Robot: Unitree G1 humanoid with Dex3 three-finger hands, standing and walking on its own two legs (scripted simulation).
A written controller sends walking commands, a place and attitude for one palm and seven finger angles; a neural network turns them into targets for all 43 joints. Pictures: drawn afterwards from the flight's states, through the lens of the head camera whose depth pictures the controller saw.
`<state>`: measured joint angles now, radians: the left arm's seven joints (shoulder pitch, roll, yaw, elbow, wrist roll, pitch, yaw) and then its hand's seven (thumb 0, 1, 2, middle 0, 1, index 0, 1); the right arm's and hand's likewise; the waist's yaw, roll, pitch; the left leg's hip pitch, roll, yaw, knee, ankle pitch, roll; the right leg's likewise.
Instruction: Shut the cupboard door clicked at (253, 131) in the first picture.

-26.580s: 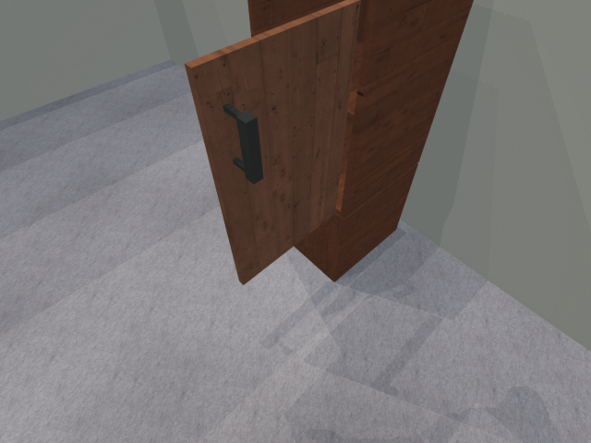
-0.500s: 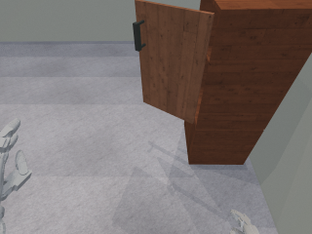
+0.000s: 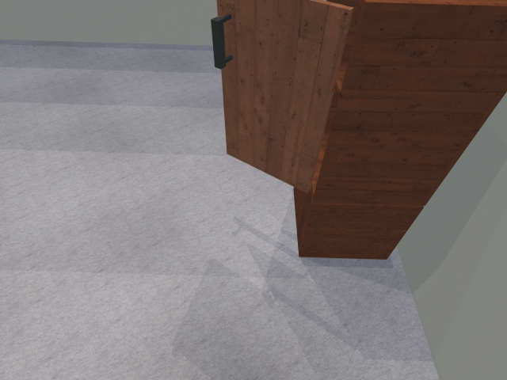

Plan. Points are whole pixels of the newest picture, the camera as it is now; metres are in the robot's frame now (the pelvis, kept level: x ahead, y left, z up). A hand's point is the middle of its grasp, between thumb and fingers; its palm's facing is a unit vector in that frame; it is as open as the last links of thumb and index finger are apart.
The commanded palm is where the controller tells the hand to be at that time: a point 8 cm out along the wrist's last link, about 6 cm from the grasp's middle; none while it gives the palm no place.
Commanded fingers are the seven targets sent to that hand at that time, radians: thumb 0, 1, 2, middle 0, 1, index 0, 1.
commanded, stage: let the arm hang, fingers relaxed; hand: left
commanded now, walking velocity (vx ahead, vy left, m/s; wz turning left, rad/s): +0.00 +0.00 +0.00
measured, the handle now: (223, 41) +0.91 +0.12 +0.11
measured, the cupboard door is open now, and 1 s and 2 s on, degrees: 57 57 57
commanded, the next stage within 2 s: look to check the result in 0.56 s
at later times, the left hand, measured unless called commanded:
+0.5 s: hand out of the picture -0.04 +0.15 -0.18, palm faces +0.03 -0.99 -0.12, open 7.3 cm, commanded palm none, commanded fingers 0.00 0.90 0.90 -0.20 -0.30 -0.20 -0.30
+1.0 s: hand out of the picture -0.03 +0.20 -0.17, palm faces -0.01 -0.98 -0.18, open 7.3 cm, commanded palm none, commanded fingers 0.00 0.90 0.90 -0.20 -0.30 -0.20 -0.30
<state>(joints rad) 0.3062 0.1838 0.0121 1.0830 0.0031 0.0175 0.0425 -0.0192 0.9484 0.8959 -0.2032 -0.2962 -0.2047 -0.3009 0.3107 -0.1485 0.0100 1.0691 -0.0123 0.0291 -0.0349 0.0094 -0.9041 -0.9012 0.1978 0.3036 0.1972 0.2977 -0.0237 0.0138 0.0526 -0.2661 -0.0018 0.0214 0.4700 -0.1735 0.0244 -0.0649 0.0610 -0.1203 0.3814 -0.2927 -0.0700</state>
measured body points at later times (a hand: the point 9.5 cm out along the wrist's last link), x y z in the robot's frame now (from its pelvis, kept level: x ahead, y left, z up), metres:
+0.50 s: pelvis +0.01 +0.02 +0.00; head +0.00 +0.03 +0.45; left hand -0.04 +0.21 -0.16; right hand -0.02 -0.18 -0.16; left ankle +0.05 +0.10 -0.74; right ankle -0.05 -0.07 -0.74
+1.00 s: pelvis +0.01 +0.04 +0.00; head +0.01 +0.04 +0.45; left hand -0.03 +0.25 -0.16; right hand -0.02 -0.17 -0.16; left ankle +0.05 +0.10 -0.74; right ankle -0.05 -0.07 -0.74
